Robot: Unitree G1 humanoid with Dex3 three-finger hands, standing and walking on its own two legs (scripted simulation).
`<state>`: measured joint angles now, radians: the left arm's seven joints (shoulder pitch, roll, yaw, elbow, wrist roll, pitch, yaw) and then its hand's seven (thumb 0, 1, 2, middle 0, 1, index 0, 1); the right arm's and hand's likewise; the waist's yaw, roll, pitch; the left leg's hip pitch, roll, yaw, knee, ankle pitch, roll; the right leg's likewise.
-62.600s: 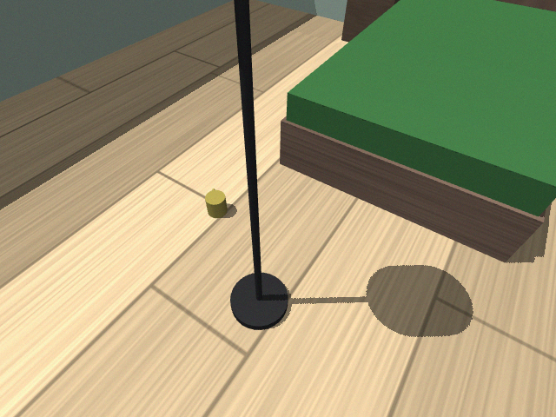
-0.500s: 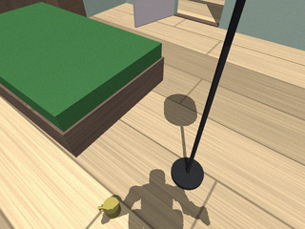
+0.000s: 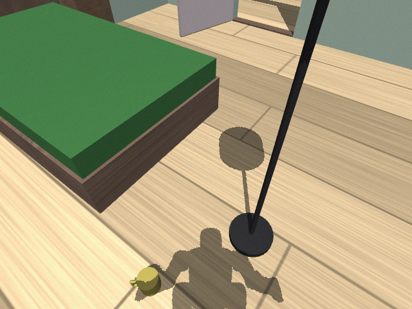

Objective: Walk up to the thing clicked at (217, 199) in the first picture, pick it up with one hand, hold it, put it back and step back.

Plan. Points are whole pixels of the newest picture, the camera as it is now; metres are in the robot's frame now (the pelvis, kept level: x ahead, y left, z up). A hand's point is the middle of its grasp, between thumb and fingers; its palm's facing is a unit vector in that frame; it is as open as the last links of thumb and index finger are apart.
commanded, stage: stand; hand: left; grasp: from above
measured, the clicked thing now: (145, 282) +0.38 +0.28 -0.73
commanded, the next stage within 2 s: step back in 0.16 s
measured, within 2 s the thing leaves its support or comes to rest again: neither
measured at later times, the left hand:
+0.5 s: hand out of the picture +0.10 +0.31 -0.19, palm faces +0.00 -0.93 -0.36, open 7.4 cm
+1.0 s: hand out of the picture -0.02 +0.31 -0.16, palm faces -0.05 -0.91 -0.40, open 7.4 cm
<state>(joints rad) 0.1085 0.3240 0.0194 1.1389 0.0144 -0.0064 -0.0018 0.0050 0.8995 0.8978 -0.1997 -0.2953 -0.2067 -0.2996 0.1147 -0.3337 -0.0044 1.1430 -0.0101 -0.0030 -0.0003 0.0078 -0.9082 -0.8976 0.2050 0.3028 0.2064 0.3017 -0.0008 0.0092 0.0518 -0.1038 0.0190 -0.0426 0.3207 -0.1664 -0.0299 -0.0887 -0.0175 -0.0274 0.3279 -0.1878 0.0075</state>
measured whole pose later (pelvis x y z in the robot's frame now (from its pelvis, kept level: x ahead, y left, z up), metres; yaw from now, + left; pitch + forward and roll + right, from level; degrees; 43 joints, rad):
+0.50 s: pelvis -0.05 +0.05 -0.03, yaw +1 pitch -1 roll +0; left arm -0.01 0.40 0.08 0.93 0.01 0.06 0.01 0.01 0.90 0.90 -0.20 -0.30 -0.21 -0.30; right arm 0.14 -0.39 -0.06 0.97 -0.02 0.04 0.01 0.01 -0.91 -0.90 0.20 0.30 0.21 0.30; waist -0.02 -0.05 0.21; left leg -0.28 -0.04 -0.02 0.67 -0.37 0.04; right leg -0.40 -0.03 0.08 0.77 -0.42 -0.01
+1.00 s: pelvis -0.14 +0.05 -0.02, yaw -4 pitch -3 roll +2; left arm 0.14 0.35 0.08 0.87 0.03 0.04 0.00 0.01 0.90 0.90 -0.20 -0.30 -0.21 -0.30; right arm 0.11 -0.37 -0.04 0.90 0.01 0.05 -0.01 0.01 -0.91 -0.90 0.21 0.30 0.21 0.30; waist 0.01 0.00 0.18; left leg -0.42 -0.11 -0.07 1.02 -0.51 0.02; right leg -0.27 0.01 0.06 0.63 -0.31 -0.04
